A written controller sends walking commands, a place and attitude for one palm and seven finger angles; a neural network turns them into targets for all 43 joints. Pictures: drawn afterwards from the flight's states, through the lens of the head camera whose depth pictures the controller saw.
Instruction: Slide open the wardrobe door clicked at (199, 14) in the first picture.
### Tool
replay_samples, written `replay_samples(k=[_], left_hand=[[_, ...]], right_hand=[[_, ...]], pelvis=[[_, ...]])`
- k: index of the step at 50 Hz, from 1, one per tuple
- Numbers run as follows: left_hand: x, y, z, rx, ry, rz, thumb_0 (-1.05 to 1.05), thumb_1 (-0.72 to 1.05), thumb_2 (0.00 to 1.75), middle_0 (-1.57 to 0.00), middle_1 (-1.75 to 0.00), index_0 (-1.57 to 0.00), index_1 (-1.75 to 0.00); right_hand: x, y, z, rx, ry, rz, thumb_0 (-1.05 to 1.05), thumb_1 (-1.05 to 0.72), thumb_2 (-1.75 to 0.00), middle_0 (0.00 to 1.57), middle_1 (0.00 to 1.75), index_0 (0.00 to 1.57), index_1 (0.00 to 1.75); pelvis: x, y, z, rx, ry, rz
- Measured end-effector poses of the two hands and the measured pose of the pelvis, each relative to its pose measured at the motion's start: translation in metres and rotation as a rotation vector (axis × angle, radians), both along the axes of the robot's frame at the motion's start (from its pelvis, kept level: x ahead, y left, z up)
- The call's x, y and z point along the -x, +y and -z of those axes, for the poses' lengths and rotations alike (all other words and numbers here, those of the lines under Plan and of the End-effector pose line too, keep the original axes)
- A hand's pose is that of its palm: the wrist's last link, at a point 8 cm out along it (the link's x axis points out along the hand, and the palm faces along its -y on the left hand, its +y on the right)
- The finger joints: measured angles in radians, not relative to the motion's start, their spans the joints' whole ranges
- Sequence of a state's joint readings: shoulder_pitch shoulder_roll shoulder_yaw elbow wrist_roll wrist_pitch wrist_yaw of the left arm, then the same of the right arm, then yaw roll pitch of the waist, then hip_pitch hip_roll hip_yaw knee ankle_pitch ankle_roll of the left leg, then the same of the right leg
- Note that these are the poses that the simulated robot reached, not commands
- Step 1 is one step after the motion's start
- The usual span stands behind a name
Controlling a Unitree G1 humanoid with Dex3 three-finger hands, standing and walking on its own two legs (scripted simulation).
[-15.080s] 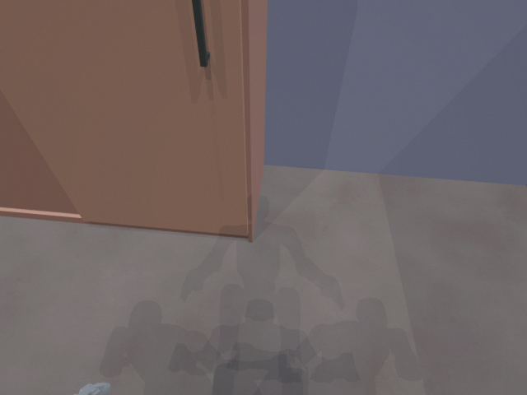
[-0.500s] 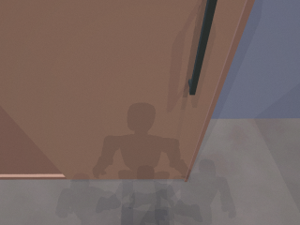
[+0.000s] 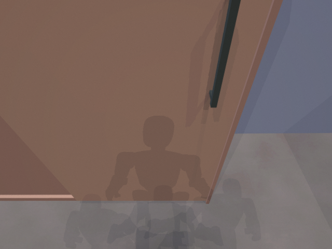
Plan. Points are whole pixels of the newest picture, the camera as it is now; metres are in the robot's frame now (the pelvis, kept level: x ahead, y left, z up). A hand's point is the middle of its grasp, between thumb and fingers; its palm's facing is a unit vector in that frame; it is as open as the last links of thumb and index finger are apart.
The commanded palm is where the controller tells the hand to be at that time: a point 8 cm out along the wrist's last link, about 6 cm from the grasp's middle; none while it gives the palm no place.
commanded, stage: look again from close up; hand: right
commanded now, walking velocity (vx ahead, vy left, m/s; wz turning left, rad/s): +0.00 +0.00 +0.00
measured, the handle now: (220, 56) +0.49 -0.10 +0.23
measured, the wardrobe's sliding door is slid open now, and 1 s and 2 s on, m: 0.00 0.00 0.00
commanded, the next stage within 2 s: raise the hand with hooked fingers in 0.34 s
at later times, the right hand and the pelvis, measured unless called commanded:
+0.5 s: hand out of the picture +0.11 -0.24 -0.14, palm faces +0.14 +0.95 -0.27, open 7.4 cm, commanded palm +0.10 -0.28 -0.06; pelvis +0.00 +0.00 +0.00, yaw +0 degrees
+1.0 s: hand (286, 237) +0.16 -0.22 +0.02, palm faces +0.03 +1.00 -0.07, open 9.4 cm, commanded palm +0.14 -0.28 +0.04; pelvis -0.03 +0.04 -0.05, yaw -3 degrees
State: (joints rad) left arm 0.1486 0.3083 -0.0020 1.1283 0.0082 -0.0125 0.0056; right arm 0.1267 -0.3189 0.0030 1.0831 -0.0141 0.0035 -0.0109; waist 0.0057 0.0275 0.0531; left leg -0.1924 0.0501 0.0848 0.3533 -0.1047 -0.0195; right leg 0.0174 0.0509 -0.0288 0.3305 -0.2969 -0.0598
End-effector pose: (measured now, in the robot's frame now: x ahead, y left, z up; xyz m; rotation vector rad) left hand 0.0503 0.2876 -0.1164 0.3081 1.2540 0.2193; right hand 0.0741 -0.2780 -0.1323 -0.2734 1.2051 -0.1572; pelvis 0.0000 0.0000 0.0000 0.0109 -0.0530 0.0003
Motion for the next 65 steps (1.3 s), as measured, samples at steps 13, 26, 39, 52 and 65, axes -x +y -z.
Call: replay_samples(k=[13,26,39,52,65], left_hand=[[0.001,-0.001,0.001,0.002,0.016,-0.003,0.00,0.90,0.89,-0.20,-0.30,-0.20,-0.30],[-0.022,-0.007,-0.006,0.000,-0.176,0.028,0.01,0.90,0.89,-0.20,-0.30,-0.20,-0.30],[-0.127,-0.030,-0.016,0.139,-0.745,0.212,0.01,0.90,0.89,-0.20,-0.30,-0.20,-0.30],[-0.112,-0.010,-0.019,0.055,-0.701,0.235,0.01,0.90,0.89,-0.20,-0.30,-0.20,-0.30],[-0.076,-0.022,-0.024,0.080,-0.675,0.162,0.01,0.90,0.89,-0.20,-0.30,-0.20,-0.30]], right_hand=[[0.005,-0.003,0.000,0.007,0.023,0.007,0.01,-0.90,-0.90,0.21,0.30,0.21,0.30],[-0.030,-0.007,-0.038,-0.008,-0.324,0.141,0.02,-0.90,-0.89,0.21,0.31,0.21,0.30],[-0.070,0.001,-0.138,-0.169,-1.158,-0.210,0.01,-0.70,-0.81,0.22,0.43,0.22,0.43],[-0.076,-0.001,-0.168,-0.193,-1.191,-0.197,0.02,-0.40,-0.68,0.24,0.62,0.24,0.62],[-0.104,-0.029,-0.225,-0.165,-1.222,-0.187,0.01,-0.09,-0.55,0.26,0.82,0.26,0.81]], pelvis=[[-0.002,0.000,0.000,0.000,0.004,0.001],[-0.004,0.003,0.002,0.019,0.005,0.010],[0.021,0.035,0.052,0.026,0.201,0.006],[0.031,0.045,0.048,-0.017,0.151,0.046],[0.025,0.027,0.030,-0.012,0.111,0.021]])
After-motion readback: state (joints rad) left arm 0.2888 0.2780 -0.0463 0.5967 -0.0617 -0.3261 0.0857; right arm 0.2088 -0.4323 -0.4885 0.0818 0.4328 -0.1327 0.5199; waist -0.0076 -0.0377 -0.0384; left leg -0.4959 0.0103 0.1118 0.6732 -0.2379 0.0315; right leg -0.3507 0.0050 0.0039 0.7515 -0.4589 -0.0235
